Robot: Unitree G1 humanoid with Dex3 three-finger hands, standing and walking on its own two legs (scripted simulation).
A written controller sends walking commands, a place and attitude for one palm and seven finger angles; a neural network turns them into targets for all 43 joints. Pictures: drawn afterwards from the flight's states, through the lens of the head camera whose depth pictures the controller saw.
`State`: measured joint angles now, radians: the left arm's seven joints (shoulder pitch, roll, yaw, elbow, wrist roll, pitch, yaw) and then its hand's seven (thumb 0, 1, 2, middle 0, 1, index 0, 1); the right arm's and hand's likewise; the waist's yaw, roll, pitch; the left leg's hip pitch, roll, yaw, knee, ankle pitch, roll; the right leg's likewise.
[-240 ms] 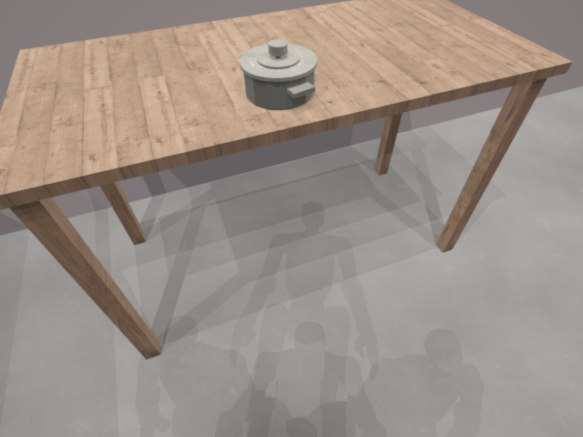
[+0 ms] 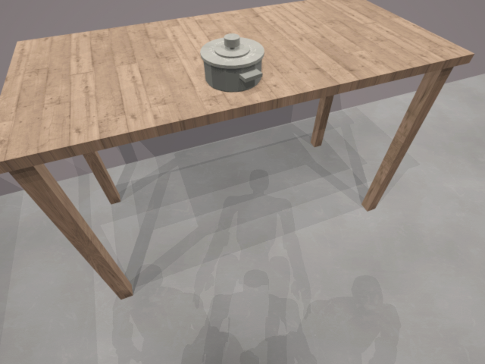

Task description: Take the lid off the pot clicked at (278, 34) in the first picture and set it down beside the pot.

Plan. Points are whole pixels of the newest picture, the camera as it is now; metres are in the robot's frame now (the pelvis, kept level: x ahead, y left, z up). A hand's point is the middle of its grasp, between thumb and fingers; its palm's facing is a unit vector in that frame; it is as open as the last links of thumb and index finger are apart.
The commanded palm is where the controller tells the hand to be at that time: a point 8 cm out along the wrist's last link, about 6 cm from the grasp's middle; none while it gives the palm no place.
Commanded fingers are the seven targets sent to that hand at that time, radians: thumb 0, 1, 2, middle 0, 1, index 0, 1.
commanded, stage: look at it before walking up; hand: left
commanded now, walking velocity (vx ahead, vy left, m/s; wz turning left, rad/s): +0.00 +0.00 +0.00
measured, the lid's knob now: (231, 40) +0.82 +0.07 +0.16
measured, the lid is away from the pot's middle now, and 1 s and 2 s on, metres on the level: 0.00 0.00 0.00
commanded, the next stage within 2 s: walk to a spot facing it in 0.40 s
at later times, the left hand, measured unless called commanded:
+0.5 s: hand out of the picture +0.00 +0.18 -0.17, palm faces +0.03 -0.98 -0.20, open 7.4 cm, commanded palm none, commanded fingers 0.00 0.90 0.90 -0.20 -0.30 -0.20 -0.30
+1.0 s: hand out of the picture +0.06 +0.19 -0.17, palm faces -0.09 -0.96 -0.28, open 7.4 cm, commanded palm none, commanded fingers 0.00 0.90 0.90 -0.20 -0.30 -0.20 -0.30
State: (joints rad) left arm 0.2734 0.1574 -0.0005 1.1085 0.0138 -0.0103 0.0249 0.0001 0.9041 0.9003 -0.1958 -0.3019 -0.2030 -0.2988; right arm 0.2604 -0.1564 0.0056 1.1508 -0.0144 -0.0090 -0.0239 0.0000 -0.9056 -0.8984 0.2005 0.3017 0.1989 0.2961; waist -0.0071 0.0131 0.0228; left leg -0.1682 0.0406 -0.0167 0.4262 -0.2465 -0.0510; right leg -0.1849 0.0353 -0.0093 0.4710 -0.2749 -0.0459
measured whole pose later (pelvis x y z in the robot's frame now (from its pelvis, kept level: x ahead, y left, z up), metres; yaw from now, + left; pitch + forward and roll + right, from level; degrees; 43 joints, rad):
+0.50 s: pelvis +0.00 +0.01 +0.00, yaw +0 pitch -1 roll +1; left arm 0.30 0.15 0.01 1.11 0.01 -0.01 0.03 0.00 0.90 0.90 -0.19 -0.30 -0.20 -0.30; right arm 0.28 -0.14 0.00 1.15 -0.01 -0.01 -0.03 0.00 -0.91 -0.90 0.20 0.30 0.20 0.30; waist -0.01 0.01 0.03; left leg -0.17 0.03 -0.02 0.43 -0.25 -0.04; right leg -0.18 0.03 -0.01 0.46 -0.27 -0.04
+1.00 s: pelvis -0.01 +0.00 -0.01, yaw -10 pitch +1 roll +2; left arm 0.25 0.19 0.07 0.94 0.02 0.02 0.01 0.00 0.91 0.90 -0.20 -0.30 -0.20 -0.30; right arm 0.16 -0.23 -0.07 0.97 -0.02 0.04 -0.03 0.00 -0.91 -0.90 0.20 0.30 0.20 0.30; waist 0.03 0.03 0.09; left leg -0.41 0.03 0.00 0.98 -0.49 -0.04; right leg -0.34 0.11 0.14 0.65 -0.31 -0.07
